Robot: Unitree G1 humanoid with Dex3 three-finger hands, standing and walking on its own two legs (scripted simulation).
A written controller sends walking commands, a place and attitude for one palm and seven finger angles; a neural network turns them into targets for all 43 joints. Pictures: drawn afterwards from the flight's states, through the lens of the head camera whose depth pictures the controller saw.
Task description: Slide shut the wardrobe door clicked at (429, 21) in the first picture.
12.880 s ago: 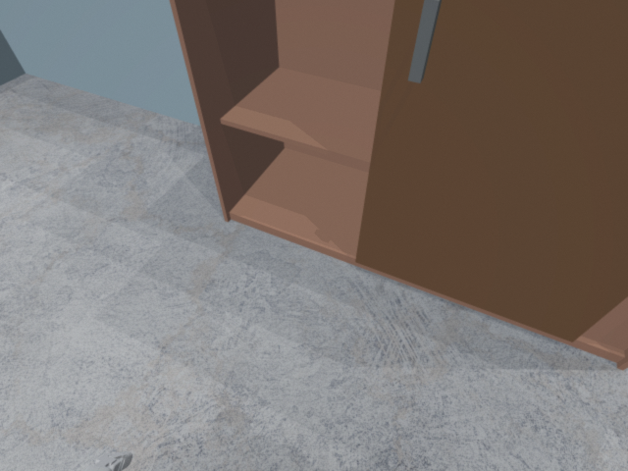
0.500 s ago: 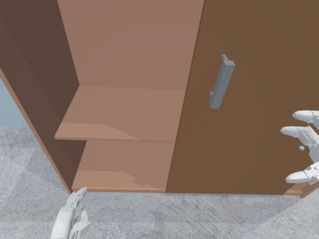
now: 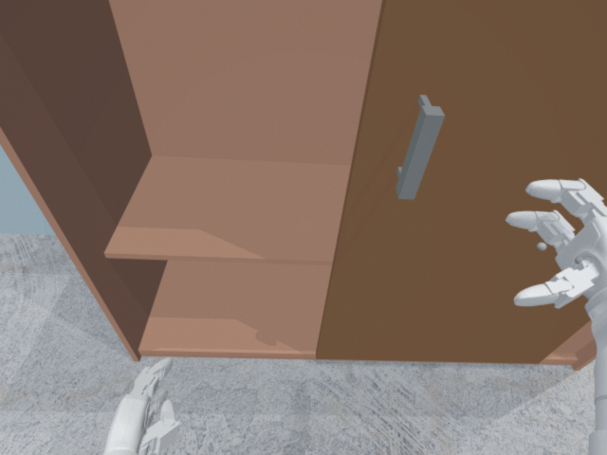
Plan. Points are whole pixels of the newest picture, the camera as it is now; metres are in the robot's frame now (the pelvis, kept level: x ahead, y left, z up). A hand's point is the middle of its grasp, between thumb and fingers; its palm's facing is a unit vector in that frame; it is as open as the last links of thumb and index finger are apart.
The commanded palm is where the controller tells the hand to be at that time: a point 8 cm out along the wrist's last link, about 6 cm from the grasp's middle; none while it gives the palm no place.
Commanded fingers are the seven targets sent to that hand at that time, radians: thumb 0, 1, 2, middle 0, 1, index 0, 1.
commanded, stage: move the hooked fingers beside the handle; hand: right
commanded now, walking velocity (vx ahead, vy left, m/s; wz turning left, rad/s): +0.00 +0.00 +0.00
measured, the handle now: (414, 148) +0.55 -0.16 +0.15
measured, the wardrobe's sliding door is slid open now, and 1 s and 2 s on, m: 0.60 0.60 0.60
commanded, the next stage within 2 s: none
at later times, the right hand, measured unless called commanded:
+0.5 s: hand (513, 213) +0.38 -0.25 +0.17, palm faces +0.02 +1.00 -0.02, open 14.0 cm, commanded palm +0.37 -0.30 +0.16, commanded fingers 0.00 0.50 -0.30 0.30 1.20 0.30 1.20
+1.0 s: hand (481, 180) +0.45 -0.23 +0.17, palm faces -0.01 +1.00 -0.02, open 14.0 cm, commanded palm +0.44 -0.28 +0.16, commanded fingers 0.00 0.50 -0.30 0.30 1.20 0.30 1.20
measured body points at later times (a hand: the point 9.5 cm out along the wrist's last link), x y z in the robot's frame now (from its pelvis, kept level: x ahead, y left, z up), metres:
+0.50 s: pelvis +0.01 -0.01 +0.00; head +0.01 +0.00 +0.45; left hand +0.15 +0.24 -0.09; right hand +0.38 -0.31 +0.17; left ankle +0.00 +0.11 -0.74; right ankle +0.01 -0.12 -0.74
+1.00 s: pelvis +0.02 -0.01 +0.00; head +0.04 +0.00 +0.45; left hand +0.07 +0.26 -0.11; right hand +0.45 -0.29 +0.17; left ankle +0.00 +0.11 -0.74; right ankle +0.01 -0.12 -0.74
